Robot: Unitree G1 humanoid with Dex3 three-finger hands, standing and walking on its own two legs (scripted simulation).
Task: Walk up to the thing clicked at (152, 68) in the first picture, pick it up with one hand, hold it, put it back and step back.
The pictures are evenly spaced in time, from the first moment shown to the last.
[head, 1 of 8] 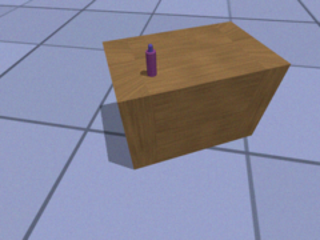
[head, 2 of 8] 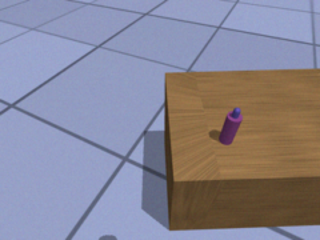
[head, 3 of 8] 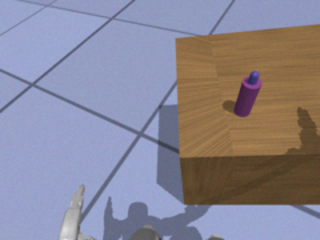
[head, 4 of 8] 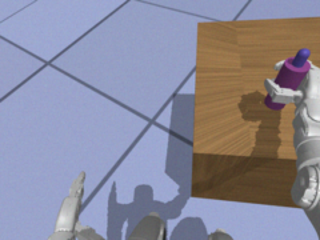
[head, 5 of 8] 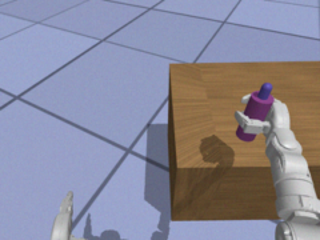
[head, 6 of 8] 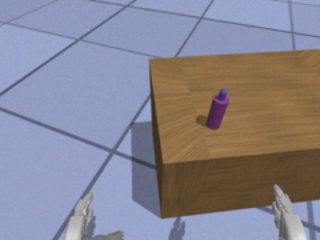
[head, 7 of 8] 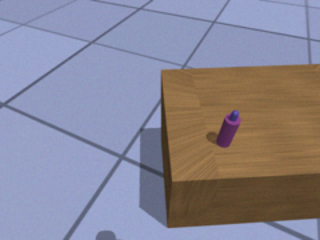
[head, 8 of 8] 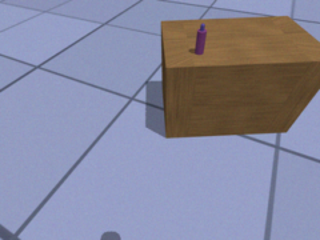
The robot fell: no
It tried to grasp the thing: yes
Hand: right
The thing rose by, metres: 0.22
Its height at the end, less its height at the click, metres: +0.00
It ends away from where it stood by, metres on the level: 0.02
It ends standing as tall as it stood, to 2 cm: yes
